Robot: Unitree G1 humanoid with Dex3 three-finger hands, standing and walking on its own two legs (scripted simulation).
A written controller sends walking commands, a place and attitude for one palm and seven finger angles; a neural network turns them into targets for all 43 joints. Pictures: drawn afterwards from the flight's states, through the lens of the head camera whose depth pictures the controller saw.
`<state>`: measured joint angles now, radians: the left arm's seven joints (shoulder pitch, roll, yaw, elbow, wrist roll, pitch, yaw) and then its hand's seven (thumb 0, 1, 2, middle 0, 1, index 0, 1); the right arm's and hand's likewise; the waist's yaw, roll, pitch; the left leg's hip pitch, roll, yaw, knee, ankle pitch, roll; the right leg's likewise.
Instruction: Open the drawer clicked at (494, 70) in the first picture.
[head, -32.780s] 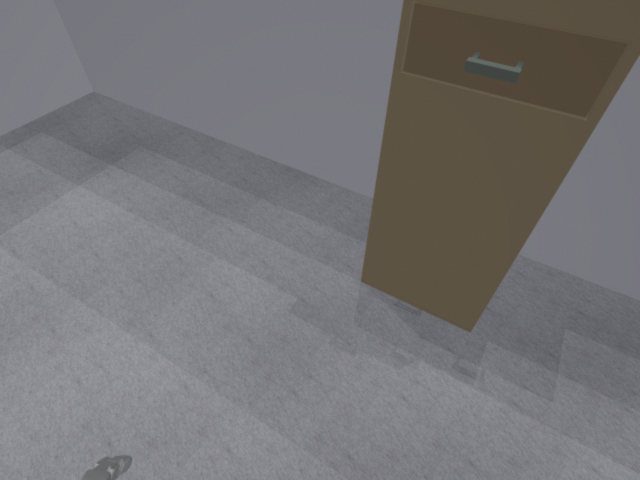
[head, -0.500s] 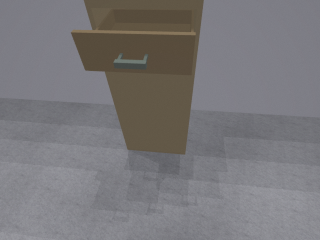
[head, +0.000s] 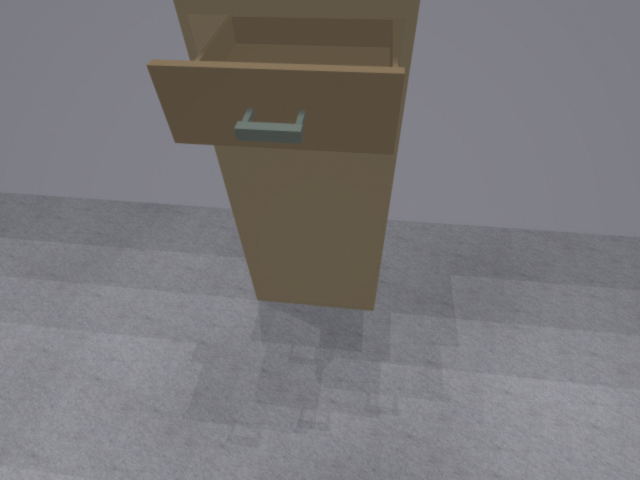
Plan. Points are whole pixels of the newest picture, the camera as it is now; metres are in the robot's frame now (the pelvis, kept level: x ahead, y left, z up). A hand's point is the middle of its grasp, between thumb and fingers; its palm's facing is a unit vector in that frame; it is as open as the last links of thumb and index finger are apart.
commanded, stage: look to check the result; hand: left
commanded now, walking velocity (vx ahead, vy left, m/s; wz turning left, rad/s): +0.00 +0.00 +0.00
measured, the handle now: (272, 124) +0.59 +0.10 +0.14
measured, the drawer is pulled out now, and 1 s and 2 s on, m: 0.20 0.20 0.20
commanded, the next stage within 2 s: stand and wait in 0.04 s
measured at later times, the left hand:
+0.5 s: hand out of the picture +0.03 +0.18 -0.17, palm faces +0.04 -0.98 -0.22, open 7.3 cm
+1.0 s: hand out of the picture +0.04 +0.18 -0.17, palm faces +0.03 -0.98 -0.22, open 7.3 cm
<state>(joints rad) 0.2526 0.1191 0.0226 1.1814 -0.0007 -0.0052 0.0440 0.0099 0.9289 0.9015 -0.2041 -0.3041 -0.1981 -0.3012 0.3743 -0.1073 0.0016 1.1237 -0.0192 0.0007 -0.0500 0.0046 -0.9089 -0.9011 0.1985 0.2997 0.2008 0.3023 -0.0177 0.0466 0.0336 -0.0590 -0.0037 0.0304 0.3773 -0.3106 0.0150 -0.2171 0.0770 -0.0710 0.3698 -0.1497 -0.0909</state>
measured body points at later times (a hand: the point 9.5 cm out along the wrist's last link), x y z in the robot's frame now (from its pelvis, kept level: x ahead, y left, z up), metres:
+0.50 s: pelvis +0.01 +0.01 +0.00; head +0.04 +0.00 +0.45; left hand +0.03 +0.24 -0.16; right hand -0.02 -0.21 -0.17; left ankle -0.07 +0.11 -0.74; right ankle +0.03 -0.06 -0.74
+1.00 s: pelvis +0.02 +0.01 +0.00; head +0.04 +0.00 +0.45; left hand +0.04 +0.24 -0.16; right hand -0.01 -0.21 -0.17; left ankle -0.07 +0.11 -0.74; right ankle +0.03 -0.06 -0.74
